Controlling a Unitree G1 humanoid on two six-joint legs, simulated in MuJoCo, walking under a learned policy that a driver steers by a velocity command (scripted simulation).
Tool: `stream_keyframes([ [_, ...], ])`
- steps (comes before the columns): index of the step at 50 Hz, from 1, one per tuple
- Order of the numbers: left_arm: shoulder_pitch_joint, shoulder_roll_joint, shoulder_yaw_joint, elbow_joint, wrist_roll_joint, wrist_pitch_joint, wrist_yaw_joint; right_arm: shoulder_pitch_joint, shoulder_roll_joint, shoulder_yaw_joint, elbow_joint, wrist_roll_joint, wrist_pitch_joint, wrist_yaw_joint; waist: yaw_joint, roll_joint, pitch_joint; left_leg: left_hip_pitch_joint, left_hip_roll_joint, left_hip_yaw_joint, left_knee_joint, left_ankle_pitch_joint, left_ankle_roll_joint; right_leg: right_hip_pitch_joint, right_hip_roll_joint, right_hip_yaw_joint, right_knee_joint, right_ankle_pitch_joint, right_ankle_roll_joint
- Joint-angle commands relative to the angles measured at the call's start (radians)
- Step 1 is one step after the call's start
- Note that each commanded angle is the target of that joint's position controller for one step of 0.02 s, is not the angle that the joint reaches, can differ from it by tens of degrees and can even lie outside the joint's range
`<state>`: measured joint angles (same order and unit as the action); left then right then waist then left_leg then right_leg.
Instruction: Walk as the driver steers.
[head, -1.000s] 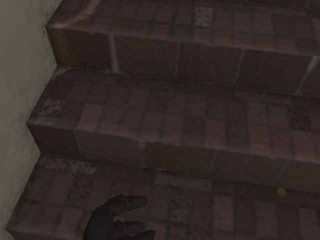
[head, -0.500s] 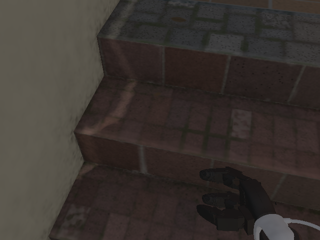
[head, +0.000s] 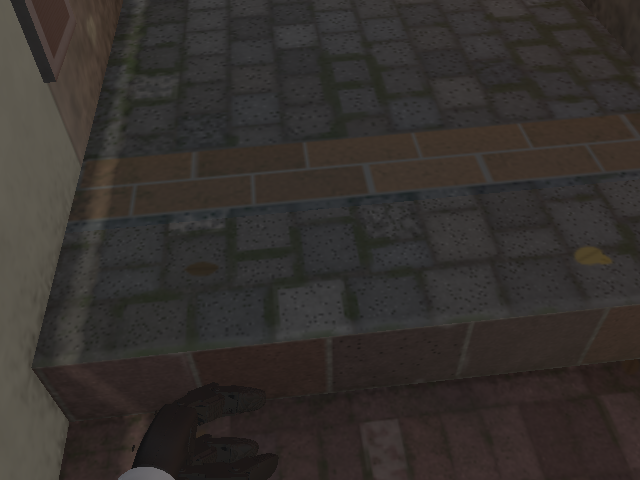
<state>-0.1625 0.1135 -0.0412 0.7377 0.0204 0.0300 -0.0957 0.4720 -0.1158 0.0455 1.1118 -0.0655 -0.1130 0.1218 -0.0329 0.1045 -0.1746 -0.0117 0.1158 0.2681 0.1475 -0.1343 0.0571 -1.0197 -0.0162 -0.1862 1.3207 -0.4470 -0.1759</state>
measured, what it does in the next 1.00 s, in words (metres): climbs, turning right: left foot 0.17 m higher, then right foot 0.17 m lower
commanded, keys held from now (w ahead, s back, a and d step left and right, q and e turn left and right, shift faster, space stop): w+e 0.06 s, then e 0.88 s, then q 0.06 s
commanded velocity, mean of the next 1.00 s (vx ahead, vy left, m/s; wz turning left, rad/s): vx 0.15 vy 0.00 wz -0.58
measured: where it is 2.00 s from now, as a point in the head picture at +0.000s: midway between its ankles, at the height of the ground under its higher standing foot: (344, 410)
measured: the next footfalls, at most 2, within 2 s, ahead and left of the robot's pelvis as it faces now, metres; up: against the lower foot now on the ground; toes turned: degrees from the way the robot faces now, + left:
left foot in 0.44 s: +0.39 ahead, +0.15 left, +0.34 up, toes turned -18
right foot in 0.94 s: +0.22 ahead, -0.13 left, +0.17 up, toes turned -39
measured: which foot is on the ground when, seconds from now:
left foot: down 0.00-0.04, up 0.06-0.42, down 0.44-0.94, up 0.96-1.00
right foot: down 0.00-0.46, up 0.48-0.92, down 0.94-1.00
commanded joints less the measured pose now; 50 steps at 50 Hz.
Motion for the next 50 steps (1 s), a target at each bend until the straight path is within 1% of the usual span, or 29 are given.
stream_keyframes([
  [1, 0.296, 0.172, 0.056, 0.042, -0.023, -0.012, 0.047, 0.135, -0.243, -0.067, -0.068, -0.044, -0.01, -0.003, 0.111, -0.048, -0.258, -0.174, 0.148, -0.113, 0.557, 1.514, 0.106, 0.759, 0.055, 0.213, -0.193, 0.552, -0.116],
  [2, 0.532, 0.234, 0.087, 0.103, 0.0, 0.015, 0.072, 0.123, -0.229, -0.067, -0.09, -0.05, 0.005, 0.036, 0.186, -0.153, -0.323, -0.423, 0.044, -0.18, 0.793, 0.987, 0.104, 0.985, -0.009, 0.5, -0.503, 0.445, -0.169],
  [3, 0.706, 0.305, 0.126, 0.181, 0.03, 0.017, 0.067, 0.0, -0.142, -0.07, -0.126, -0.024, 0.035, 0.065, 0.253, -0.367, -0.186, -0.723, -0.163, -0.296, 1.458, 0.111, 0.051, 0.986, -0.144, 0.887, -0.833, 0.442, -0.263],
  [4, 0.704, 0.37, 0.16, 0.214, 0.02, -0.028, 0.065, 0.0, -0.127, -0.082, -0.111, 0.003, 0.045, 0.064, 0.208, -0.283, -0.1, -0.962, -0.196, -0.516, 1.881, 0.083, 0.066, 0.965, -0.178, 0.932, -0.871, 0.341, -0.199],
  [6, 0.538, 0.199, 0.132, 0.249, 0.007, -0.075, 0.04, -0.169, -0.123, -0.081, -0.183, 0.013, 0.029, 0.032, 0.104, -0.162, 0.063, -1.209, -0.206, -0.511, 2.095, 0.041, 0.088, 0.833, -0.153, 0.784, -0.802, 0.402, -0.146],
  [9, 0.352, 0.009, 0.058, 0.27, 0.028, -0.1, 0.012, -0.235, -0.054, -0.037, -0.277, 0.033, 0.054, -0.033, -0.073, -0.05, 0.055, -1.247, -0.106, -0.42, 2.008, -0.026, 0.131, 0.648, -0.124, 0.52, -0.83, 0.534, -0.081],
  [11, 0.344, 0.076, 0.067, 0.237, 0.057, -0.116, 0.038, -0.309, -0.07, -0.03, -0.331, 0.061, 0.058, -0.042, -0.054, -0.185, 0.091, -1.157, -0.124, -0.34, 2.063, -0.228, 0.116, 0.502, -0.084, 0.411, -0.945, 0.518, -0.074],
  [15, 0.612, 0.176, 0.068, 0.311, 0.135, -0.124, 0.046, -0.523, -0.119, -0.004, -0.494, 0.063, 0.048, -0.086, 0.014, -0.047, 0.106, -1.29, -0.053, -0.346, 1.763, -0.196, 0.121, 0.622, -0.094, 0.452, -0.984, 0.348, -0.009],
  [16, 0.64, 0.205, 0.077, 0.292, 0.118, -0.128, 0.05, -0.568, -0.12, 0.005, -0.547, 0.069, 0.052, -0.097, 0.03, -0.129, 0.123, -1.239, -0.024, -0.349, 1.654, -0.163, 0.102, 0.592, -0.086, 0.444, -1.032, 0.32, -0.014],
  [18, 0.439, 0.27, 0.079, 0.15, 0.061, -0.103, 0.008, -0.566, -0.116, 0.019, -0.577, 0.074, 0.094, -0.084, -0.068, -0.195, 0.121, -0.724, -0.039, -0.297, 1.453, -0.234, 0.037, 0.237, -0.138, 0.459, -1.265, 0.321, -0.043],
  [19, 0.378, 0.347, 0.098, 0.092, 0.012, -0.114, 0.011, -0.453, -0.127, 0.008, -0.548, 0.076, 0.1, -0.069, -0.12, -0.235, 0.093, -0.591, -0.086, -0.214, 1.482, -0.192, -0.012, 0.247, -0.153, 0.442, -1.23, 0.705, -0.07],
  [21, 0.383, 0.443, 0.138, 0.041, -0.023, -0.153, 0.02, -0.374, -0.231, -0.031, -0.545, 0.075, 0.11, -0.073, -0.145, -0.223, -0.016, -0.562, -0.166, -0.16, 1.154, -0.197, -0.043, 0.589, -0.176, 0.438, -1.078, 1.284, -0.087],
  [22, 0.427, 0.424, 0.151, 0.049, -0.025, -0.161, 0.023, -0.333, -0.26, -0.049, -0.549, 0.084, 0.103, -0.087, -0.128, -0.25, -0.058, -0.54, -0.201, -0.161, 0.96, -0.225, -0.022, 0.779, -0.179, 0.431, -0.97, 1.445, -0.06],
  [23, 0.447, 0.341, 0.144, 0.035, -0.009, -0.152, 0.023, -0.221, -0.292, -0.064, -0.529, 0.073, 0.096, -0.102, -0.099, -0.161, -0.195, -0.325, -0.113, -0.342, 0.909, 0.145, 0.09, 0.779, -0.1, 0.351, -0.701, 1.433, 0.012],
  [24, 0.529, 0.193, 0.115, 0.014, 0.045, -0.152, 0.018, -0.011, -0.358, -0.091, -0.498, 0.06, 0.088, -0.114, -0.115, 0.115, -0.413, 0.004, 0.175, -0.937, 0.616, 0.256, 0.38, 0.449, 0.046, 0.373, -0.369, 0.623, 0.104],
  [25, 0.503, 0.196, 0.141, 0.017, 0.022, -0.123, 0.008, 0.049, -0.41, -0.107, -0.507, 0.024, 0.07, -0.117, -0.185, 0.237, -0.237, -0.156, 0.33, -1.415, 0.34, -0.17, 0.455, 0.216, 0.153, 0.483, 0.209, 0.106, 0.162],
  [26, 0.372, 0.191, 0.14, -0.018, -0.01, -0.126, -0.002, -0.02, -0.371, -0.099, -0.469, 0.043, 0.018, -0.121, -0.15, 0.219, 0.012, -0.31, 0.237, -1.231, 0.314, -0.515, 0.338, 0.032, 0.1, 0.469, 0.398, 0.176, 0.134],
  [27, 0.351, 0.184, 0.138, -0.003, -0.011, -0.129, 0.002, -0.181, -0.28, -0.078, -0.478, 0.045, -0.002, -0.118, -0.07, 0.16, 0.115, -0.422, 0.184, -1.0, 0.338, -0.686, 0.268, 0.004, 0.07, 0.444, 0.397, 0.24, 0.107],
  [28, 0.376, 0.198, 0.136, 0.016, 0.007, -0.122, 0.013, -0.266, -0.204, -0.064, -0.461, 0.073, -0.002, -0.119, -0.004, 0.053, 0.131, -0.488, 0.162, -0.815, 0.445, -0.599, 0.222, 0.044, 0.047, 0.379, 0.388, 0.27, 0.083],
  [30, 0.402, 0.19, 0.117, 0.026, 0.045, -0.097, 0.02, -0.41, -0.08, -0.04, -0.496, 0.081, -0.005, -0.141, 0.079, -0.123, 0.153, -0.69, 0.101, -0.595, 0.485, -0.45, 0.146, 0.262, -0.008, 0.305, 0.309, 0.144, 0.13],
  [34, 0.403, 0.256, 0.119, -0.007, 0.037, -0.1, -0.007, -0.503, -0.162, -0.049, -0.57, 0.026, -0.019, -0.169, 0.068, -0.053, 0.103, -0.69, 0.089, -0.439, 0.529, -0.291, 0.131, 0.329, 0.004, 0.279, 0.434, 0.321, 0.168],
  [39, 0.299, 0.34, 0.15, -0.109, 0.069, -0.113, 0.014, -0.365, -0.256, -0.05, -0.589, 0.022, -0.026, -0.156, -0.006, -0.041, 0.133, -0.525, 0.183, -0.398, 0.665, -0.269, 0.101, 0.338, -0.069, 0.266, 0.217, 0.361, 0.186],
  [42, 0.27, 0.287, 0.138, -0.165, 0.088, -0.108, 0.017, -0.339, -0.312, -0.062, -0.589, 0.028, -0.026, -0.159, -0.025, -0.033, 0.17, -0.505, 0.223, -0.374, 0.712, -0.296, 0.049, 0.448, -0.114, 0.185, -0.249, 0.414, 0.178],
  [44, 0.297, 0.25, 0.134, -0.15, 0.077, -0.097, 0.013, -0.377, -0.318, -0.061, -0.595, 0.021, -0.014, -0.14, -0.01, -0.008, 0.209, -0.559, 0.288, -0.407, 0.708, -0.316, 0.05, 0.601, -0.109, 0.156, -0.55, 0.588, 0.167],
  [46, 0.5, 0.262, 0.155, -0.076, 0.05, -0.114, 0.008, -0.426, -0.307, -0.049, -0.603, 0.018, 0.031, -0.113, 0.081, -0.086, 0.197, -0.623, 0.296, -0.348, 0.897, -0.282, 0.022, 0.86, -0.074, 0.128, -0.887, 0.757, 0.137],
  [47, 0.592, 0.336, 0.183, -0.021, 0.041, -0.13, 0.012, -0.36, -0.26, -0.045, -0.576, 0.023, 0.06, -0.096, 0.07, -0.194, 0.191, -0.526, 0.183, -0.187, 1.168, -0.283, -0.008, 0.878, -0.017, 0.076, -1.114, 0.758, 0.095],
  [48, 0.59, 0.547, 0.247, -0.039, 0.047, -0.134, 0.028, -0.201, -0.141, -0.013, -0.623, -0.002, 0.076, -0.067, -0.074, -0.352, 0.068, -0.69, 0.05, -0.074, 1.555, -0.583, -0.072, 1.007, -0.169, 0.273, -0.759, 1.684, -0.112],
  [49, 0.612, 0.599, 0.256, -0.078, 0.033, -0.127, -0.004, -0.158, -0.196, -0.019, -0.632, 0.024, 0.067, -0.063, -0.027, -0.421, -0.085, -0.969, -0.087, -0.101, 1.944, -0.798, -0.169, 1.196, -0.374, 0.524, -0.667, 2.078, -0.343],
  [50, 0.657, 0.506, 0.216, -0.069, 0.043, -0.129, -0.038, -0.222, -0.221, -0.03, -0.627, 0.076, 0.048, -0.064, 0.057, -0.361, -0.079, -1.083, -0.101, -0.231, 2.209, -0.819, -0.192, 1.183, -0.411, 0.543, -0.647, 1.964, -0.321],
])
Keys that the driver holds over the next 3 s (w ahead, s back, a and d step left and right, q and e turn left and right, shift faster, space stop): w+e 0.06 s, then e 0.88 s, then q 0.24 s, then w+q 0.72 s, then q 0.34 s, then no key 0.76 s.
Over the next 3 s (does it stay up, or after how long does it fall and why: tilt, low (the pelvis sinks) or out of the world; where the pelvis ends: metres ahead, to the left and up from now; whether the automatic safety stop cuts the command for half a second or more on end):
stays up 0.72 -0.06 0.48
